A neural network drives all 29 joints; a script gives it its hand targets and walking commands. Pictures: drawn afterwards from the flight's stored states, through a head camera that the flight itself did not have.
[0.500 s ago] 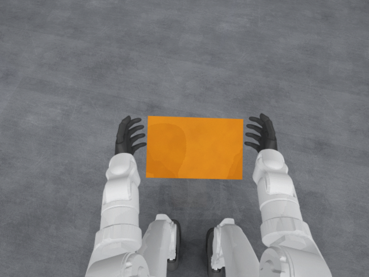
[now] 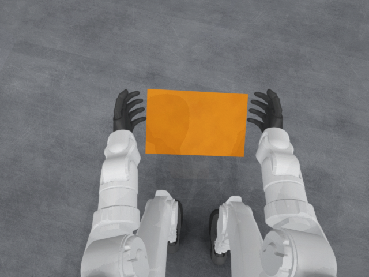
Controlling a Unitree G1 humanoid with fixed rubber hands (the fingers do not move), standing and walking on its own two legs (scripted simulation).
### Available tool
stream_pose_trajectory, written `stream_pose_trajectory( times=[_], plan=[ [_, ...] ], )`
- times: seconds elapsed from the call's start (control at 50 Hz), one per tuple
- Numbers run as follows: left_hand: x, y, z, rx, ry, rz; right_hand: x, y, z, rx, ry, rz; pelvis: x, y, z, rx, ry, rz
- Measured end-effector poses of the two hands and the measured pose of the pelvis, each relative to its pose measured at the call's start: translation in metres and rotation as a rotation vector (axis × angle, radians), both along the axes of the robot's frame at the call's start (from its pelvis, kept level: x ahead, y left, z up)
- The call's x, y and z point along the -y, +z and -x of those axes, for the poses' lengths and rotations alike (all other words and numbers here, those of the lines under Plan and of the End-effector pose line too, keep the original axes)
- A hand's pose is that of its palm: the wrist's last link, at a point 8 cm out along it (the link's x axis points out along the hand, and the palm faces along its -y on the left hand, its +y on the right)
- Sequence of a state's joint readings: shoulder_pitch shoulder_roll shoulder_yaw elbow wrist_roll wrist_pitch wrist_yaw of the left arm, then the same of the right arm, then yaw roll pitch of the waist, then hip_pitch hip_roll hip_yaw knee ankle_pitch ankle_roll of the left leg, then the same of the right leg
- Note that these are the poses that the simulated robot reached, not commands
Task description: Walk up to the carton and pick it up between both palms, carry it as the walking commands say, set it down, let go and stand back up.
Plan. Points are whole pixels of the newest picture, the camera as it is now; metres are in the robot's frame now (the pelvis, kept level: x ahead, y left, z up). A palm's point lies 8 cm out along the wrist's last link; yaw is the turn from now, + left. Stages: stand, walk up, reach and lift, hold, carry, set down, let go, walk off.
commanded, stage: set down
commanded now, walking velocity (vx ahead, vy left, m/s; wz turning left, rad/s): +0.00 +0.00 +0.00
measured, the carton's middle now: (193, 123) +0.46 +0.02 -0.19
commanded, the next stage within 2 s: none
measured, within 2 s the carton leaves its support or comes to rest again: neither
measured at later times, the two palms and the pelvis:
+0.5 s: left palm (134, 125) +0.44 +0.17 -0.15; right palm (257, 128) +0.45 -0.14 -0.17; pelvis -0.01 -0.01 -0.07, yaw +2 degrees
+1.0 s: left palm (138, 127) +0.46 +0.18 -0.23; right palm (245, 130) +0.47 -0.14 -0.25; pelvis -0.02 +0.00 -0.13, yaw +1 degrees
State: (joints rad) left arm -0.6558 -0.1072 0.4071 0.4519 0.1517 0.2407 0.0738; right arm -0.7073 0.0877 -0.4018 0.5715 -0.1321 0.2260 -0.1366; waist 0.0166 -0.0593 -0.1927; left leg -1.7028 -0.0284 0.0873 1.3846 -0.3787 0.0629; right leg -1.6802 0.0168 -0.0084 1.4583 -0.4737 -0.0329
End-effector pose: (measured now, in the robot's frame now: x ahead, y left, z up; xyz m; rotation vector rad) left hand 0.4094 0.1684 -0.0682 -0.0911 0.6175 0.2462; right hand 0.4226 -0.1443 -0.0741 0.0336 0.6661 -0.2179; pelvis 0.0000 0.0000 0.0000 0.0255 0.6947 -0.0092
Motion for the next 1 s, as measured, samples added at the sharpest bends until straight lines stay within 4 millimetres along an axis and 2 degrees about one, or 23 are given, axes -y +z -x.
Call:
stream_pose_trajectory(
  times=[0.28,0.54,0.74,0.86,1.0],
  plan=[
    [0.005,-0.038,-0.020,-0.003,-0.021,-0.036,0.005,-0.042,-0.022,0.000,0.005,0.010,0.004,-0.037,0.005,-0.061,0.011,-0.006],
    [-0.001,-0.088,-0.031,-0.003,-0.013,-0.031,-0.002,-0.100,-0.026,-0.018,-0.003,-0.007,0.005,-0.074,0.010,-0.123,0.019,-0.006],
    [-0.005,-0.120,-0.041,0.010,-0.027,-0.031,-0.005,-0.128,-0.038,-0.003,0.011,0.013,0.000,-0.099,0.017,-0.137,0.023,0.006],
    [-0.008,-0.143,-0.044,-0.005,-0.029,-0.038,-0.007,-0.154,-0.038,-0.027,0.013,0.002,0.000,-0.113,0.019,-0.148,0.025,0.009],
    [-0.009,-0.164,-0.051,-0.004,-0.032,-0.031,-0.007,-0.177,-0.043,-0.028,0.017,-0.004,0.001,-0.128,0.021,-0.147,0.027,0.009]
  ],
)
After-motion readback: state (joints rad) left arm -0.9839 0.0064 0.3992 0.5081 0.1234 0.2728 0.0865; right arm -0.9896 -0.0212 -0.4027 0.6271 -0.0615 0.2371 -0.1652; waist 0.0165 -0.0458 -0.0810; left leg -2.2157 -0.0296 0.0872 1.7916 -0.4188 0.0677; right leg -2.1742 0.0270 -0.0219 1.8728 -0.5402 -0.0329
